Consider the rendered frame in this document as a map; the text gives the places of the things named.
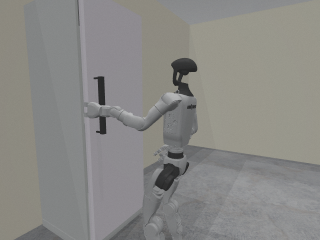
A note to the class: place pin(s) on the handle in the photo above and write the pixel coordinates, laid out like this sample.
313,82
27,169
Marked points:
101,101

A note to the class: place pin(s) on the robot left shin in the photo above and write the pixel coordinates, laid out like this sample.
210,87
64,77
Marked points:
151,232

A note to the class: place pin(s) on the robot left hand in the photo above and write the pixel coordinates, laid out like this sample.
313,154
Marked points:
92,110

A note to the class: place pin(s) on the left robot forearm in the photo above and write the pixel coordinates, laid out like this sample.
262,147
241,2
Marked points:
127,118

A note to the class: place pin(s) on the right robot upper arm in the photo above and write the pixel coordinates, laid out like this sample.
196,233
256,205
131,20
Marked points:
195,121

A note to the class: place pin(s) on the fridge door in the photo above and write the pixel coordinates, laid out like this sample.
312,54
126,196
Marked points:
111,47

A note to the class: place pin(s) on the robot left thigh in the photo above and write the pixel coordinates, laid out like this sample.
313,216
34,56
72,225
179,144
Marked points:
161,180

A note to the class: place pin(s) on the left robot upper arm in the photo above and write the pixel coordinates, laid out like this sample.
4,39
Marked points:
167,102

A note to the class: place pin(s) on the robot right hand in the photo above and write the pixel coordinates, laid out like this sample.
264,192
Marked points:
162,154

